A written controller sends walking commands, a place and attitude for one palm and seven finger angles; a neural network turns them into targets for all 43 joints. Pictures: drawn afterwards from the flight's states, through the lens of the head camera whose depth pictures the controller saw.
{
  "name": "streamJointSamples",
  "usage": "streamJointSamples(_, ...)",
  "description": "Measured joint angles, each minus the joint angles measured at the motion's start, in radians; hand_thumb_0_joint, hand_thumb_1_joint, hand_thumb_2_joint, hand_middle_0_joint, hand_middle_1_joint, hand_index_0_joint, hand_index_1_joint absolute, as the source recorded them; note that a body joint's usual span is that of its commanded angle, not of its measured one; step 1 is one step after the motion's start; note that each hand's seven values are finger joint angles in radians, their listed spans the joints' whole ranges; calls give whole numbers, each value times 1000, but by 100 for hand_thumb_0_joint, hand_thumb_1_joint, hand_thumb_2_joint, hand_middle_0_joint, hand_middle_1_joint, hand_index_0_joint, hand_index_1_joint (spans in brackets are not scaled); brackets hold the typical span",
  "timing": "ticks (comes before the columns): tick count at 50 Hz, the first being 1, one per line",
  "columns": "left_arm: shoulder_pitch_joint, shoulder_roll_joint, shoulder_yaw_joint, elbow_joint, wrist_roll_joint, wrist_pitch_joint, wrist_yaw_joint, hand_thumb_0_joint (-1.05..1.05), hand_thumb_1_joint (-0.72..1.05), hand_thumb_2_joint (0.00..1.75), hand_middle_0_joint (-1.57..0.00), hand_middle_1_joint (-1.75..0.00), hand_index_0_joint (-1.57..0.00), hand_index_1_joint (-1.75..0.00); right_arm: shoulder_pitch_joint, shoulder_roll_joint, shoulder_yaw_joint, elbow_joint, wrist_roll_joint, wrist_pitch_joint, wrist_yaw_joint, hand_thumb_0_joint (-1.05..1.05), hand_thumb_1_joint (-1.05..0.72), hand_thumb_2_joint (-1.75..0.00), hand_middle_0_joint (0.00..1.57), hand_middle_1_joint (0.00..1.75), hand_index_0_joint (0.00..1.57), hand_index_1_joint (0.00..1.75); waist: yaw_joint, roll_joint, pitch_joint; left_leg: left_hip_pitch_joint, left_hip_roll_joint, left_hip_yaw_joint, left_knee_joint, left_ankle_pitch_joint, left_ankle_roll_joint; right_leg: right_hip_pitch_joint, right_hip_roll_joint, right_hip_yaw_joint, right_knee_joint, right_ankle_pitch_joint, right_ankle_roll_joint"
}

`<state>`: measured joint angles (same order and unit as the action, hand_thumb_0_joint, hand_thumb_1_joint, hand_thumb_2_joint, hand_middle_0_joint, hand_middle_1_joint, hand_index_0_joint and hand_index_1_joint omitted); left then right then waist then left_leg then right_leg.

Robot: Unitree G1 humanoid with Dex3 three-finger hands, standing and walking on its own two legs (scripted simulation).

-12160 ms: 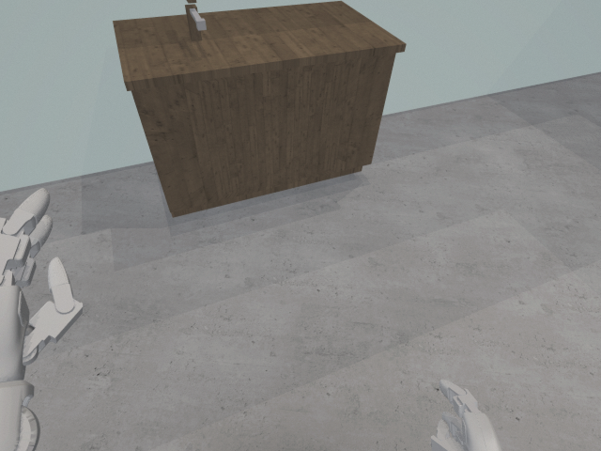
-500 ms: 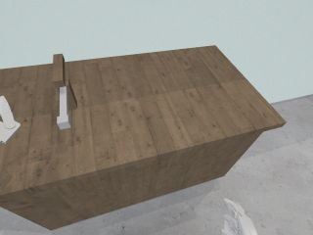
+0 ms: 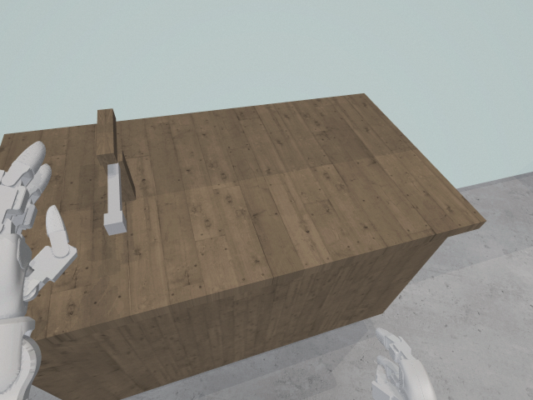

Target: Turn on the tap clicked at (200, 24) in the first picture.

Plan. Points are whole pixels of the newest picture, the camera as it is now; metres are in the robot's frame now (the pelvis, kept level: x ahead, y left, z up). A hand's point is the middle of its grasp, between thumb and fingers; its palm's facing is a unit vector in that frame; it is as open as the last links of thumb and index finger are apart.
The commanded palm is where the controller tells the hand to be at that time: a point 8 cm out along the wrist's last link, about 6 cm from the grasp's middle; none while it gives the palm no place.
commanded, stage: come to a stop and stand still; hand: left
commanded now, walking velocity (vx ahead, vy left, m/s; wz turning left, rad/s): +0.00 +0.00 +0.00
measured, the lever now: (115, 223) +0.35 +0.29 +0.04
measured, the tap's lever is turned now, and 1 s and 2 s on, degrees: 0 0 0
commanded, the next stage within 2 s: look again from close up in 0.16 s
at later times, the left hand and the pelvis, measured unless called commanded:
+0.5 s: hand (75, 254) +0.22 +0.24 +0.16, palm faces +0.38 -0.86 -0.34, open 7.4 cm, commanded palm +0.16 +0.28 +0.17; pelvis +0.00 +0.00 +0.00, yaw +0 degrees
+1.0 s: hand (94, 284) +0.20 +0.22 +0.14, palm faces +0.43 -0.84 -0.33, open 7.4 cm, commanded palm +0.15 +0.27 +0.16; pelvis -0.01 -0.04 -0.02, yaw +1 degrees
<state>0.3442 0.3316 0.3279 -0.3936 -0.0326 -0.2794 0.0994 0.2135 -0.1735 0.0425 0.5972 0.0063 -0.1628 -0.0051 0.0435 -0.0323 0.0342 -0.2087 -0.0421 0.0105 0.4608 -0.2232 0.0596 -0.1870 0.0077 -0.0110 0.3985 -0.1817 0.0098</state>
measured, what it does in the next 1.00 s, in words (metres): stands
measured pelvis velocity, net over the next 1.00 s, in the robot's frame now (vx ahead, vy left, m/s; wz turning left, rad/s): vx -0.01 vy -0.04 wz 0.02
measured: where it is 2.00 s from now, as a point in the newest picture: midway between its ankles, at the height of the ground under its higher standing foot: outside the picture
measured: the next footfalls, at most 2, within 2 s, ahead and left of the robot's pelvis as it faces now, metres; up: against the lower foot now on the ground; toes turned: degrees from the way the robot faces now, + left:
none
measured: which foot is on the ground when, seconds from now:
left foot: down 0.00-1.00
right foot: down 0.00-1.00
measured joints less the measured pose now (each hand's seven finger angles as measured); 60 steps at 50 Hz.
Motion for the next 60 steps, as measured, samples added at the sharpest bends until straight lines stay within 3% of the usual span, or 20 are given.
streamJointSamples(6, 33, 24, 9, -21, -4, 22, -8, 1, 89, 90, -21, -30, -21, -31, -13, 5, 3, -14, -2, 17, -5, 2, -91, -90, 20, 30, 20, 30, -17, 0, 8, 6, 0, 0, -9, 1, 0, 7, 0, 1, -12, 2, 1)
streamJointSamples(18, 55, 20, 13, -41, -6, 36, -4, 1, 89, 90, -21, -30, -21, -31, -12, -24, -17, -14, 3, 36, -18, 2, -91, -90, 20, 30, 20, 30, -10, 7, 9, 15, -1, 0, -24, 6, 1, 17, -1, 1, -28, 8, 2)
streamJointSamples(32, 69, 21, 7, -48, -4, 46, 0, 1, 89, 90, -21, -30, -21, -31, -10, -17, -15, -18, 2, 41, -23, 2, -91, -90, 20, 30, 20, 30, -15, 16, 10, 14, 3, -5, -33, 15, -5, 18, 4, -4, -39, 17, -4)
streamJointSamples(33, 28, 57, 0, -41, 8, 48, -4, 1, 89, 90, -21, -30, -21, -31, 10, -30, 8, -50, 22, 48, -48, 2, -91, -90, 20, 30, 20, 30, -12, 22, 15, -4, 4, -17, -11, 10, -4, 7, 11, -6, -19, 0, 6)
streamJointSamples(34, -55, 112, 5, -13, 45, 51, -21, 1, 89, 90, -21, -30, -21, -31, 28, -36, 13, -62, 7, 39, -62, 2, -91, -90, 20, 30, 20, 30, 3, 19, 25, -19, -3, -29, 13, 4, -5, -7, 9, -10, 10, -6, -5)
streamJointSamples(36, -204, 163, 29, 64, 6, 99, -47, 1, 88, 90, -22, -30, -21, -31, 20, -43, 16, -24, -13, 29, -42, 2, -91, -90, 20, 30, 20, 30, 19, 16, 24, -33, -14, -40, 35, -1, -14, -30, -1, -19, 60, -29, -20)
streamJointSamples(39, -261, 111, 80, 96, -88, 229, -67, 1, 89, 90, -21, -30, -21, -31, -17, -56, 25, 35, 0, 30, -16, 2, -91, -90, 20, 30, 20, 30, 15, 29, -7, -27, -13, -22, 36, -5, -19, -43, -2, -2, 90, -46, -18)
streamJointSamples(41, -202, 69, 71, 71, -81, 295, -73, 1, 89, 90, -21, -30, -20, -31, -33, -64, 23, 35, 7, 34, -2, 2, -90, -90, 20, 30, 20, 30, 1, 43, -26, -28, -12, -11, 44, -13, -17, -53, 0, 9, 109, -54, -19)
streamJointSamples(43, -103, 42, 31, 27, -59, 321, -74, 1, 90, 90, -20, -30, -20, -31, -48, -67, 18, 19, 5, 38, 4, 2, -90, -90, 20, 30, 21, 30, -15, 50, -34, -37, -10, -3, 62, -23, -17, -70, 2, 16, 139, -68, -22)
streamJointSamples(47, 59, 23, -22, -27, -57, 243, -45, 1, 90, 90, -21, -30, -20, -31, -64, -53, 5, -3, -12, 33, -7, 2, -91, -90, 20, 30, 20, 30, -21, 32, -44, -84, 1, -3, 125, -52, -30, -122, 13, 13, 211, -102, -36)
streamJointSamples(52, 41, 30, 25, -9, -54, 128, 38, 2, 89, 89, -22, -30, -21, -31, -56, -56, -6, 19, -17, 13, -27, 2, -91, -90, 20, 30, 20, 30, 13, 25, -51, -146, 18, -48, 221, -94, -55, -159, 30, -34, 277, -139, -61)
streamJointSamples(55, -22, 27, 57, 39, -72, 141, 34, 2, 89, 90, -21, -30, -21, -31, -53, -70, 3, 43, -11, 11, -44, 2, -91, -90, 20, 30, 20, 30, 26, 40, -57, -164, 20, -77, 251, -107, -63, -165, 33, -64, 295, -155, -71)
streamJointSamples(60, -63, 27, 27, 79, -92, 240, -11, 1, 89, 90, -21, -30, -20, -31, -53, -75, 8, 58, 1, 5, -76, 2, -91, -90, 20, 30, 20, 30, 32, 72, -62, -160, 28, -95, 252, -114, -73, -154, 42, -81, 288, -163, -82)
